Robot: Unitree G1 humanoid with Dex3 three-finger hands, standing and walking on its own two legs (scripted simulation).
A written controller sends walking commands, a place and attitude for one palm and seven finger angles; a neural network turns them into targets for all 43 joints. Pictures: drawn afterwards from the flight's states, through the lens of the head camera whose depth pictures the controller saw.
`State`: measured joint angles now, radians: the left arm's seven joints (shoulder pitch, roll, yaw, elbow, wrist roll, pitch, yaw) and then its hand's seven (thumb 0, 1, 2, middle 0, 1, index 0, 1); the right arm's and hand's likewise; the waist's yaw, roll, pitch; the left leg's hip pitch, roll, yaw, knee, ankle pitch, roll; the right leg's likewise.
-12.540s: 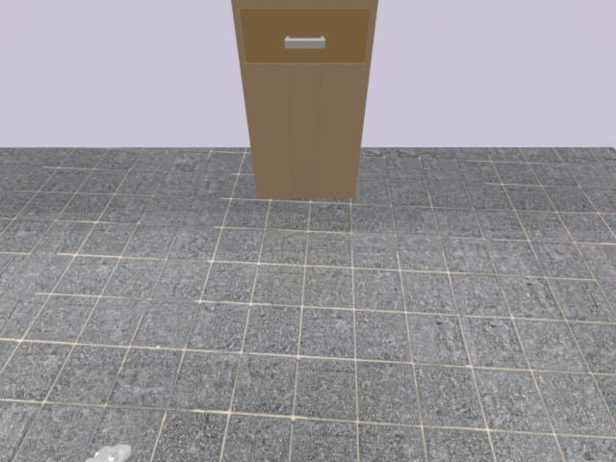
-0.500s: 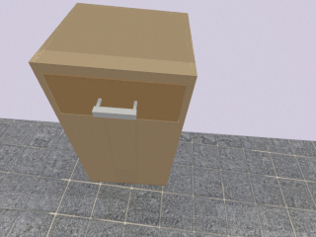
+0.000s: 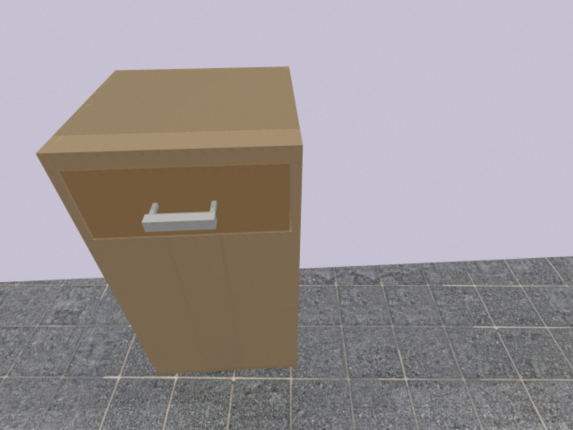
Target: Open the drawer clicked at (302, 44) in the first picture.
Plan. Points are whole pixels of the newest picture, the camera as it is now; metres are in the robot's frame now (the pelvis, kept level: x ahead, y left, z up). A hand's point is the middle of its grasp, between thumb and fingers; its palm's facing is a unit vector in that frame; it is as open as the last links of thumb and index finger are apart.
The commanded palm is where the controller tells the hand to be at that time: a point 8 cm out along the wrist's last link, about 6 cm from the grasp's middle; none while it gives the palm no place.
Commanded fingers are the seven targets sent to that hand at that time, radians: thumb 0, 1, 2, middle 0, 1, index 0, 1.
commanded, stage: come to a stop and stand still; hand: left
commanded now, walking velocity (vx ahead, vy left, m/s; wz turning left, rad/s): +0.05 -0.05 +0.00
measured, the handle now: (182, 214) +0.53 +0.21 +0.02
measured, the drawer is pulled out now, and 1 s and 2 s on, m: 0.00 0.00 0.00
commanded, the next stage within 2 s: look again from close up in 0.64 s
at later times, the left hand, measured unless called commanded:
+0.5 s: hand out of the picture -0.05 +0.13 -0.14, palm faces +0.13 -0.98 -0.16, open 7.4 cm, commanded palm none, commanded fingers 0.00 0.90 0.90 -0.20 -0.30 -0.20 -0.30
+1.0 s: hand out of the picture -0.01 +0.17 -0.14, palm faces +0.07 -0.98 -0.19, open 7.4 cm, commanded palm none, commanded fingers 0.00 0.90 0.90 -0.20 -0.30 -0.20 -0.30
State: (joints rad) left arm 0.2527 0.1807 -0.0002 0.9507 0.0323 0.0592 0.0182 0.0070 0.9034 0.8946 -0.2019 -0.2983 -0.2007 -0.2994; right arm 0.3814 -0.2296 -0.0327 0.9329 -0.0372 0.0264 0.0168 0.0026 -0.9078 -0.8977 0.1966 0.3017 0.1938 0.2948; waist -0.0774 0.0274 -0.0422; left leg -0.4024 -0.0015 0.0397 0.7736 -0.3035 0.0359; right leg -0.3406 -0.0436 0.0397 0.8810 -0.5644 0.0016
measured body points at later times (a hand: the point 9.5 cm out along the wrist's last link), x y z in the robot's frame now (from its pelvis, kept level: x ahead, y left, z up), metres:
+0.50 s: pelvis +0.00 -0.02 +0.03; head +0.00 -0.03 +0.48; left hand -0.05 +0.18 -0.13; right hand +0.02 -0.24 -0.13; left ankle -0.02 +0.12 -0.71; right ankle -0.01 -0.09 -0.71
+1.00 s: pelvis +0.00 +0.00 +0.03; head +0.01 -0.01 +0.48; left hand -0.02 +0.22 -0.12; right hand -0.02 -0.20 -0.13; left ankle -0.02 +0.12 -0.71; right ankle -0.01 -0.09 -0.71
